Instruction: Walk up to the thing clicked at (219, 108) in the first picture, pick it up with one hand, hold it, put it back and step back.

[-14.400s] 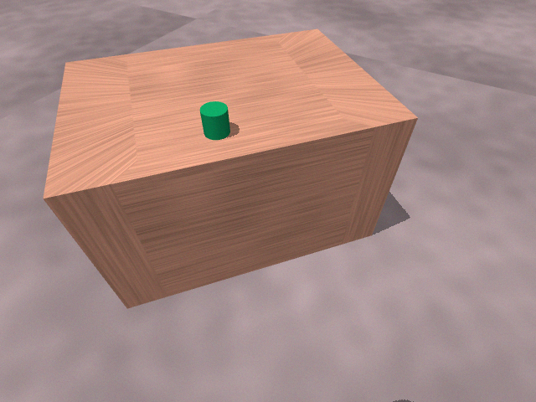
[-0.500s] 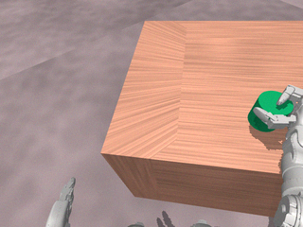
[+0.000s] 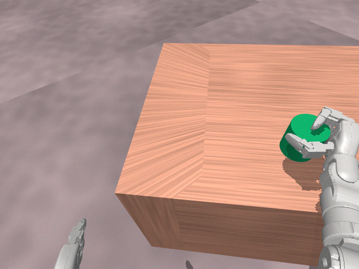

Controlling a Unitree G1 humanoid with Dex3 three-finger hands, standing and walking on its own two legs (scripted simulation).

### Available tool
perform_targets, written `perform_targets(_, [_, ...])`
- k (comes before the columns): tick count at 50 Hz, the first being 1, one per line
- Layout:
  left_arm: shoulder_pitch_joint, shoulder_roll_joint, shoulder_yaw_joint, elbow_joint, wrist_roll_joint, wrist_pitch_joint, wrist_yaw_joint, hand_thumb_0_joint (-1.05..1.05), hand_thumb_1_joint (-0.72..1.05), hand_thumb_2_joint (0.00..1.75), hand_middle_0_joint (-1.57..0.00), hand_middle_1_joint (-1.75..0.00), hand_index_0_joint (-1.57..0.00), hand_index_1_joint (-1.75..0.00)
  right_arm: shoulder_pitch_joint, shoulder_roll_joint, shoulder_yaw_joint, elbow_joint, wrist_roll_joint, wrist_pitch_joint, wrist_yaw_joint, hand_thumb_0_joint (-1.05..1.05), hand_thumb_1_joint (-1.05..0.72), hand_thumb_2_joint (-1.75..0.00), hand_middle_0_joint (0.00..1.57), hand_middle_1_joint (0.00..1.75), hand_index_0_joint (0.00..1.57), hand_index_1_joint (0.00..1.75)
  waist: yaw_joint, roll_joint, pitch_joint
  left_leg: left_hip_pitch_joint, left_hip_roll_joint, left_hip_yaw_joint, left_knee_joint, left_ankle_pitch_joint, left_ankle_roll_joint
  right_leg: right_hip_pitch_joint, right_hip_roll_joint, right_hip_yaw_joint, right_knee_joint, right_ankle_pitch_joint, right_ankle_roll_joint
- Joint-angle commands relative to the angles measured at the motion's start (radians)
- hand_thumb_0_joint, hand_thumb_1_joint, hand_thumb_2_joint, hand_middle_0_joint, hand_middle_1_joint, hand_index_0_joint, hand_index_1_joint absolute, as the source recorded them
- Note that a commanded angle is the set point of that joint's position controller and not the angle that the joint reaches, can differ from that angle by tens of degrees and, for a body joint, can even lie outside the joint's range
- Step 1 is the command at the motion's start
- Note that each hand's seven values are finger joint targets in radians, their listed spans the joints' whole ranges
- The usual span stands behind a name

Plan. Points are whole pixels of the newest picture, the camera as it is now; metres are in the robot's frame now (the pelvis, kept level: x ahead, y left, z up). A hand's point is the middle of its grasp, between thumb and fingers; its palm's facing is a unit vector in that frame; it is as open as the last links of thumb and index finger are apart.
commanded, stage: lift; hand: right
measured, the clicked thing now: (302, 138) +0.43 -0.24 +0.05
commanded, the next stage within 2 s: hold in 0.96 s
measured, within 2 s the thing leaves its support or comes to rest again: neither
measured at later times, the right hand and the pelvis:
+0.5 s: hand (312, 127) +0.36 -0.20 +0.17, palm faces +0.25 +0.97 +0.02, open 6.8 cm; pelvis -0.01 +0.01 +0.02, yaw -1 degrees
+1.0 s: hand (308, 125) +0.34 -0.17 +0.20, palm faces +0.24 +0.97 +0.03, open 6.9 cm; pelvis -0.01 +0.02 +0.04, yaw -1 degrees
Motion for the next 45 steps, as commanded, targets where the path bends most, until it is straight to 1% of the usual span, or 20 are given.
perform_targets(1, [-0.033,0.180,0.115,-0.156,-0.011,-0.053,0.024,0.00,-0.53,0.04,-0.05,-0.06,-0.06,-0.05,-0.362,-0.207,0.014,-0.368,0.021,-0.037,-0.023,0.00,-0.31,-1.30,1.28,1.41,1.32,1.41,-0.019,-0.108,-0.362,0.065,-0.032,0.030,-0.126,0.333,0.029,0.415,0.018,0.027,-0.132,0.326,0.001])
perform_targets(2, [-0.047,0.181,0.116,-0.175,-0.012,-0.056,0.028,0.00,-0.54,0.04,-0.05,-0.06,-0.05,-0.06,-0.363,-0.201,0.019,-0.399,0.021,-0.027,-0.028,0.00,-0.30,-1.30,1.28,1.41,1.32,1.41,-0.019,-0.081,-0.399,0.086,-0.033,0.034,-0.127,0.364,0.026,0.444,0.016,0.030,-0.132,0.357,-0.001])
perform_targets(4, [-0.022,0.139,0.075,-0.130,-0.017,-0.055,0.030,0.00,-0.54,0.05,-0.05,-0.06,-0.05,-0.06,-0.310,-0.136,0.065,-0.402,0.026,0.005,-0.036,0.00,-0.30,-1.28,1.28,1.40,1.31,1.40,-0.026,-0.083,-0.323,0.098,-0.030,0.038,-0.140,0.367,0.028,0.427,0.019,0.024,-0.155,0.359,0.001])
perform_targets(8, [-0.064,0.132,0.076,-0.079,-0.025,-0.061,0.043,0.00,-0.54,0.04,-0.05,-0.06,-0.05,-0.05,-0.300,-0.153,0.052,-0.473,0.031,0.053,-0.056,0.00,-0.27,-1.28,1.27,1.40,1.31,1.40,-0.043,-0.067,-0.265,0.145,-0.022,0.032,-0.183,0.333,0.025,0.420,0.023,0.014,-0.197,0.295,0.000])
perform_targets(15, [-0.077,0.105,0.064,0.014,-0.032,-0.065,0.047,0.00,-0.53,0.04,-0.04,-0.06,-0.05,-0.05,-0.227,-0.081,0.104,-0.562,0.043,0.145,-0.060,0.00,-0.22,-1.28,1.27,1.41,1.31,1.41,-0.054,-0.073,-0.177,0.177,-0.020,0.038,-0.231,0.306,0.026,0.450,0.022,0.009,-0.263,0.264,0.004])
perform_targets(17, [-0.131,0.137,0.082,-0.043,-0.034,-0.074,0.056,0.00,-0.53,0.04,-0.04,-0.06,-0.05,-0.05,-0.236,-0.113,0.080,-0.638,0.047,0.166,-0.068,0.00,-0.22,-1.27,1.26,1.40,1.30,1.40,-0.060,-0.011,-0.223,0.215,-0.017,0.035,-0.248,0.321,0.022,0.472,0.026,0.007,-0.268,0.271,-0.002])
perform_targets(19, [-0.129,0.114,0.062,-0.026,-0.034,-0.075,0.057,0.00,-0.54,0.04,-0.04,-0.06,-0.05,-0.05,-0.222,-0.067,0.113,-0.667,0.053,0.198,-0.070,0.00,-0.22,-1.28,1.27,1.41,1.31,1.41,-0.058,-0.016,-0.186,0.221,-0.015,0.034,-0.272,0.298,0.022,0.471,0.031,0.001,-0.287,0.245,-0.002])
perform_targets(22, [-0.162,0.112,0.061,0.008,-0.035,-0.082,0.059,0.00,-0.54,0.05,-0.04,-0.05,-0.04,-0.05,-0.218,-0.074,0.108,-0.700,0.050,0.232,-0.077,0.00,-0.21,-1.29,1.27,1.42,1.31,1.42,-0.072,-0.035,-0.178,0.230,-0.011,0.029,-0.293,0.286,0.022,0.491,0.034,-0.001,-0.306,0.235,-0.002])
perform_targets(26, [-0.160,0.144,0.098,0.020,-0.031,-0.092,0.071,0.00,-0.55,0.05,-0.04,-0.05,-0.04,-0.05,-0.222,-0.068,0.106,-0.767,0.053,0.266,-0.086,0.00,-0.21,-1.29,1.26,1.41,1.30,1.41,-0.063,0.003,-0.177,0.245,-0.011,0.029,-0.320,0.294,0.019,0.535,0.037,-0.001,-0.324,0.242,-0.004])
perform_targets(27, [-0.159,0.119,0.068,0.017,-0.030,-0.095,0.070,0.00,-0.55,0.05,-0.04,-0.05,-0.04,-0.05,-0.220,-0.062,0.110,-0.770,0.050,0.276,-0.089,0.00,-0.23,-1.29,1.27,1.41,1.31,1.41,-0.070,0.003,-0.175,0.259,-0.008,0.025,-0.324,0.308,0.018,0.540,0.041,-0.005,-0.324,0.255,-0.005])
perform_targets(28, [-0.148,0.130,0.090,0.044,-0.030,-0.094,0.072,0.00,-0.55,0.05,-0.04,-0.05,-0.04,-0.05,-0.187,-0.068,0.095,-0.749,0.054,0.286,-0.094,0.00,-0.22,-1.28,1.26,1.41,1.30,1.41,-0.068,0.015,-0.135,0.259,-0.008,0.029,-0.335,0.292,0.017,0.521,0.042,-0.006,-0.332,0.238,-0.006])
perform_targets(30, [-0.179,0.107,0.067,0.035,-0.028,-0.099,0.067,0.00,-0.55,0.05,-0.04,-0.05,-0.04,-0.05,-0.179,-0.026,0.130,-0.774,0.048,0.303,-0.092,0.00,-0.20,-1.29,1.25,1.41,1.30,1.41,-0.079,-0.007,-0.137,0.269,-0.008,0.027,-0.344,0.278,0.018,0.525,0.043,-0.005,-0.349,0.227,-0.003])
perform_targets(32, [-0.178,0.093,0.054,0.060,-0.030,-0.096,0.065,0.00,-0.55,0.05,-0.04,-0.05,-0.04,-0.05,-0.168,-0.066,0.095,-0.782,0.049,0.321,-0.095,0.00,-0.22,-1.29,1.27,1.42,1.31,1.42,-0.083,0.003,-0.087,0.259,-0.006,0.025,-0.366,0.246,0.018,0.515,0.043,-0.007,-0.365,0.195,-0.006])
perform_targets(33, [-0.170,0.073,0.044,0.100,-0.028,-0.096,0.059,0.00,-0.54,0.05,-0.04,-0.05,-0.04,-0.05,-0.154,-0.007,0.143,-0.766,0.048,0.335,-0.089,0.00,-0.19,-1.30,1.26,1.42,1.30,1.42,-0.076,-0.029,-0.084,0.258,-0.008,0.023,-0.367,0.244,0.021,0.515,0.043,-0.008,-0.374,0.188,-0.004])
perform_targets(34, [-0.180,0.061,0.035,0.111,-0.029,-0.099,0.055,0.00,-0.54,0.05,-0.04,-0.05,-0.04,-0.05,-0.158,-0.006,0.135,-0.791,0.052,0.342,-0.088,0.00,-0.20,-1.30,1.26,1.42,1.31,1.42,-0.077,-0.024,-0.073,0.257,-0.006,0.023,-0.374,0.239,0.019,0.516,0.045,-0.009,-0.377,0.182,-0.004])
perform_targets(38, [-0.210,0.130,0.086,0.099,-0.023,-0.107,0.063,0.00,-0.54,0.05,-0.04,-0.05,-0.04,-0.05,-0.174,-0.055,0.103,-0.857,0.051,0.371,-0.097,0.00,-0.21,-1.30,1.27,1.42,1.31,1.42,-0.071,0.004,-0.110,0.285,-0.003,0.020,-0.397,0.243,0.017,0.554,0.047,-0.009,-0.387,0.189,-0.007])
perform_targets(39, [-0.240,0.117,0.068,0.073,-0.024,-0.112,0.062,0.00,-0.54,0.05,-0.04,-0.05,-0.04,-0.05,-0.170,-0.028,0.119,-0.865,0.053,0.374,-0.098,0.00,-0.19,-1.30,1.26,1.43,1.31,1.43,-0.079,0.005,-0.122,0.300,-0.003,0.020,-0.395,0.255,0.016,0.557,0.048,-0.008,-0.391,0.205,-0.005])
perform_targets(41, [-0.237,0.150,0.099,0.056,-0.024,-0.116,0.072,0.00,-0.55,0.05,-0.04,-0.05,-0.04,-0.05,-0.175,-0.028,0.117,-0.880,0.055,0.380,-0.104,0.00,-0.20,-1.29,1.25,1.41,1.30,1.41,-0.068,0.055,-0.146,0.309,-0.007,0.025,-0.398,0.280,0.014,0.588,0.045,-0.004,-0.390,0.227,-0.008])
perform_targets(42, [-0.233,0.118,0.072,0.073,-0.024,-0.116,0.070,0.00,-0.55,0.05,-0.04,-0.05,-0.04,-0.05,-0.167,-0.027,0.121,-0.888,0.055,0.384,-0.106,0.00,-0.20,-1.29,1.25,1.41,1.30,1.41,-0.081,0.038,-0.114,0.312,-0.002,0.022,-0.406,0.262,0.013,0.571,0.050,-0.007,-0.393,0.217,-0.007])
perform_targets(45, [-0.236,0.116,0.078,0.109,-0.025,-0.118,0.071,0.00,-0.54,0.05,-0.04,-0.05,-0.04,-0.05,-0.141,-0.015,0.125,-0.860,0.049,0.405,-0.108,0.00,-0.17,-1.27,1.24,1.39,1.28,1.39,-0.080,0.008,-0.094,0.299,-0.005,0.026,-0.414,0.245,0.018,0.578,0.045,-0.006,-0.413,0.196,-0.007])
